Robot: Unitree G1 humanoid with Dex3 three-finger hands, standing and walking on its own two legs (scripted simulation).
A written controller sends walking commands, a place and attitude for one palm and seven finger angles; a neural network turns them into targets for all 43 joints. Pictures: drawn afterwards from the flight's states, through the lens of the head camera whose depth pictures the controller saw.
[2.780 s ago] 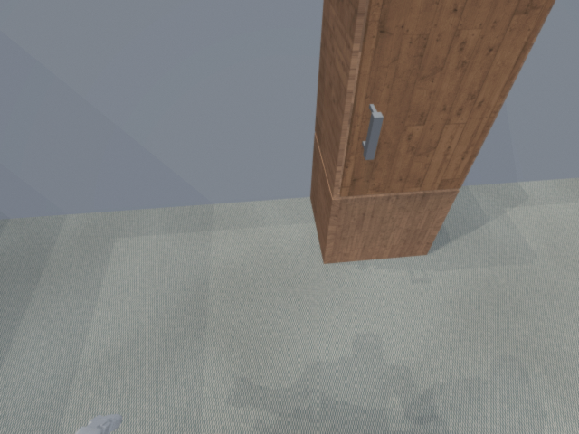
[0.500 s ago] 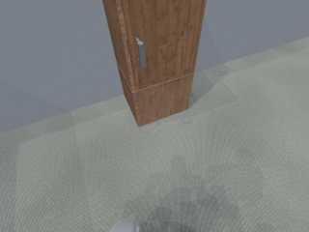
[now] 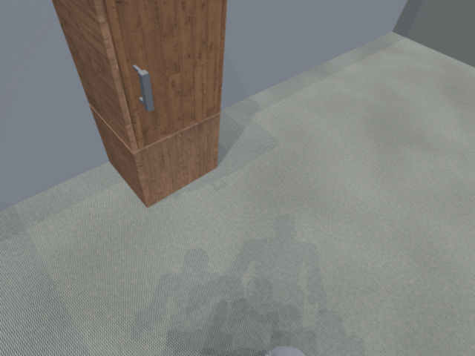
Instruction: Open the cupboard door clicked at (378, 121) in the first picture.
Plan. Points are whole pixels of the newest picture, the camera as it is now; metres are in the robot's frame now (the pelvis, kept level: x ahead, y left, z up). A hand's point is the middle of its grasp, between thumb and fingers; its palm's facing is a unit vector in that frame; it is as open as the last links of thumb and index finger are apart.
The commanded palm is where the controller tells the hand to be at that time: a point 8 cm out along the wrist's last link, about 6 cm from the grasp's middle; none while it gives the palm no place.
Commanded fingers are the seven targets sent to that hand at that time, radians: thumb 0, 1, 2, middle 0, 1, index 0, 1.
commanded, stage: walk to a spot facing it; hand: left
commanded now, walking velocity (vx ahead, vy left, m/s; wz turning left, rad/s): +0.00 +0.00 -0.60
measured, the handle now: (142, 88) +0.86 +0.37 -0.08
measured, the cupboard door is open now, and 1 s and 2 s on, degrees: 0 0 0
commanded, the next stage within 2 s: none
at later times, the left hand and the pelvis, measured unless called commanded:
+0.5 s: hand out of the picture +0.15 +0.11 -0.15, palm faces -0.29 -0.92 -0.25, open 7.3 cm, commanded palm none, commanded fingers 0.00 0.90 0.90 -0.20 -0.30 -0.20 -0.30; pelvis +0.00 -0.05 +0.00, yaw -18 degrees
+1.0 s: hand (180, 281) +0.29 +0.14 -0.18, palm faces -0.49 -0.85 -0.16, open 7.3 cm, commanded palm none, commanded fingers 0.00 0.90 0.90 -0.20 -0.30 -0.20 -0.30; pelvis +0.17 -0.03 +0.00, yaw -36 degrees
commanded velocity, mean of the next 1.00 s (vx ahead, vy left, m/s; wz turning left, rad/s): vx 0.23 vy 0.00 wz -0.60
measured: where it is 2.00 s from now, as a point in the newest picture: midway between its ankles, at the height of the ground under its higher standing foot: (302, 299)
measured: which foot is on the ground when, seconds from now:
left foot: down 0.00-0.28, up 0.30-0.74, down 0.76-1.00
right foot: up 0.00-0.26, down 0.28-0.78, up 0.80-1.00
